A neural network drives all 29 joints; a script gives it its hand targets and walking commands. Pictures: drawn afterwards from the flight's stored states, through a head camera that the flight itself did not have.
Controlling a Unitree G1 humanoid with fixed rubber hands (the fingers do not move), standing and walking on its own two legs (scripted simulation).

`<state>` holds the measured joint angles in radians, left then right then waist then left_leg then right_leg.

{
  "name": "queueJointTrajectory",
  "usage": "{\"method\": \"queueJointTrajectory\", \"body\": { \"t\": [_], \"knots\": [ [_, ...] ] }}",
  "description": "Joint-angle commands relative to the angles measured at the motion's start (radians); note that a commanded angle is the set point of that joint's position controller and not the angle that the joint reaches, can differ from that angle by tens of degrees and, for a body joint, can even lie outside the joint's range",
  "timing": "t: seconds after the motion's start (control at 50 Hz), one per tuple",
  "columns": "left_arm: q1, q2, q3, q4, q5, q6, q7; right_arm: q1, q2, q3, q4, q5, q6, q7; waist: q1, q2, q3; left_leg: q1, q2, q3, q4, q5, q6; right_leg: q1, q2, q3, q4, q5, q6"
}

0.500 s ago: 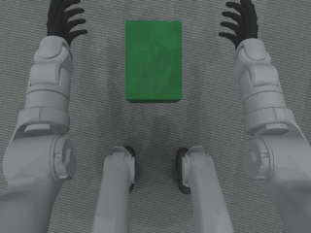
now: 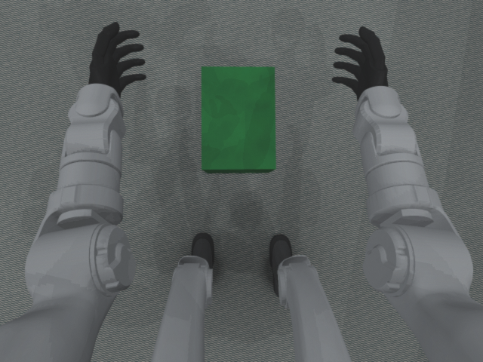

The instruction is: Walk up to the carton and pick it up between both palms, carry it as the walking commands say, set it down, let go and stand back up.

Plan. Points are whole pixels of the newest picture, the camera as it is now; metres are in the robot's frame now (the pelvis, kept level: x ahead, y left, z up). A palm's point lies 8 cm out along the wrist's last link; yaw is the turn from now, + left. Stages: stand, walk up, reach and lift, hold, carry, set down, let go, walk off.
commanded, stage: let go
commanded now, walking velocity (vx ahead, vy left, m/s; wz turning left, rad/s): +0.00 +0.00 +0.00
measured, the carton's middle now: (238, 125) +0.56 +0.01 -0.58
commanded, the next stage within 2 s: stand in 1.20 s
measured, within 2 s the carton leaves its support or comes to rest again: neither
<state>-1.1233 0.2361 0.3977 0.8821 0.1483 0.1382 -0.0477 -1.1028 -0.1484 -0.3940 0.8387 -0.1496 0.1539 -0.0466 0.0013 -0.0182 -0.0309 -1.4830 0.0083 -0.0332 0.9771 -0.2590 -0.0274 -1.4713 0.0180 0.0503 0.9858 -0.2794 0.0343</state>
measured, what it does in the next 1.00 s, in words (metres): rises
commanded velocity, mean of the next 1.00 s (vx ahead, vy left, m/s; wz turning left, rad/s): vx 0.00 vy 0.00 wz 0.00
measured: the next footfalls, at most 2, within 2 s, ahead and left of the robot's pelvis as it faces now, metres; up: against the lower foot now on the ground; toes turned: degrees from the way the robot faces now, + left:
none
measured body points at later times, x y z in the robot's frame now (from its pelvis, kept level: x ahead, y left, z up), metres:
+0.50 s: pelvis +0.06 +0.00 +0.07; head +0.22 +0.01 +0.50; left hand +0.36 +0.24 -0.02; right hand +0.37 -0.21 -0.02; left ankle +0.07 +0.13 -0.64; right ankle +0.07 -0.13 -0.64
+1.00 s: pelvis +0.08 +0.00 +0.11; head +0.10 +0.00 +0.55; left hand +0.25 +0.24 +0.03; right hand +0.27 -0.23 +0.03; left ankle +0.07 +0.13 -0.64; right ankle +0.07 -0.13 -0.64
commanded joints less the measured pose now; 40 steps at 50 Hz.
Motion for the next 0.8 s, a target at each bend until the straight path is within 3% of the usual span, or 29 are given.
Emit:
{"method": "queueJointTrajectory", "body": {
  "t": [0.0,0.1,0.2,0.28,0.46,0.62,0.78],
  "knots": [
    [-0.112,0.085,0.011,-0.132,0.025,-0.017,0.007,-0.109,-0.078,0.002,-0.125,-0.025,-0.021,-0.005,0.015,0.035,-0.975,0.641,-0.077,0.078,-0.044,0.332,-0.015,0.511,0.076,-0.103,-0.064,0.293,0.038],
    [0.114,0.084,-0.049,-0.319,0.031,-0.008,0.015,0.136,-0.063,0.053,-0.313,-0.05,-0.012,-0.001,-0.001,0.038,-1.154,0.833,-0.079,0.068,-0.035,0.511,-0.013,0.684,0.078,-0.092,-0.068,0.472,0.032],
    [0.373,0.08,-0.117,-0.476,-0.008,-0.009,0.0,0.381,-0.066,0.147,-0.47,0.024,-0.011,0.028,0.009,0.042,-1.064,0.921,-0.075,0.047,-0.1,0.526,-0.003,0.771,0.069,-0.076,-0.134,0.479,0.019],
    [0.545,0.057,-0.155,-0.468,-0.057,-0.037,-0.018,0.54,-0.069,0.203,-0.456,0.088,-0.042,0.057,0.01,0.039,-0.862,0.939,-0.07,0.034,-0.182,0.457,0.001,0.814,0.056,-0.065,-0.22,0.415,0.009],
    [0.886,0.038,-0.223,-0.373,-0.107,-0.107,-0.022,0.905,-0.071,0.253,-0.351,0.107,-0.12,0.079,0.005,0.03,-0.473,1.017,-0.051,0.032,-0.351,0.266,-0.004,0.947,0.035,-0.055,-0.385,0.278,-0.012],
    [1.151,0.053,-0.282,-0.471,-0.141,-0.148,-0.014,1.165,-0.103,0.289,-0.442,0.122,-0.162,0.082,0.0,0.034,-0.278,1.23,-0.054,0.036,-0.475,0.281,-0.003,1.155,0.039,-0.068,-0.502,0.284,-0.018],
    [1.309,0.079,-0.322,-0.549,-0.164,-0.113,-0.019,1.282,-0.131,0.322,-0.501,0.145,-0.132,0.109,0.01,0.044,-0.073,1.356,-0.059,0.035,-0.587,0.251,-0.005,1.298,0.035,-0.073,-0.599,0.235,-0.026]
  ]
}}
